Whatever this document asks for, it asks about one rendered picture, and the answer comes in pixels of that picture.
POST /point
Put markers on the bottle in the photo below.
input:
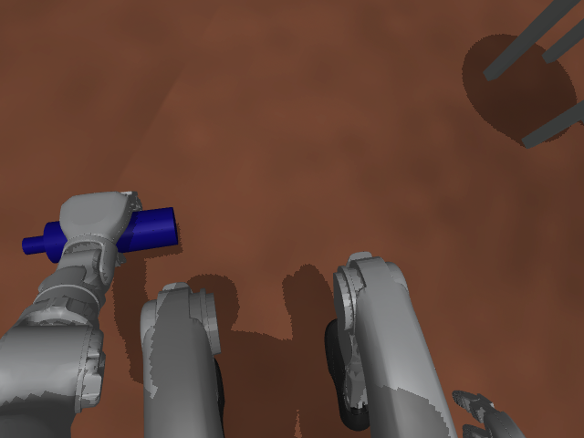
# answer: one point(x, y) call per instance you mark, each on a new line
point(146, 230)

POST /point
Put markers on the left robot hand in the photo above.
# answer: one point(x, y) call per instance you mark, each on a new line
point(105, 214)

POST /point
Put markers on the right robot foot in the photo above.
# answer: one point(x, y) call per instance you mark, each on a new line
point(353, 418)

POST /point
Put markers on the left robot arm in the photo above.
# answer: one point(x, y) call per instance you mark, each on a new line
point(51, 360)

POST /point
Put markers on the right robot hand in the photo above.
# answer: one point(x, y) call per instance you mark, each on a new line
point(497, 424)

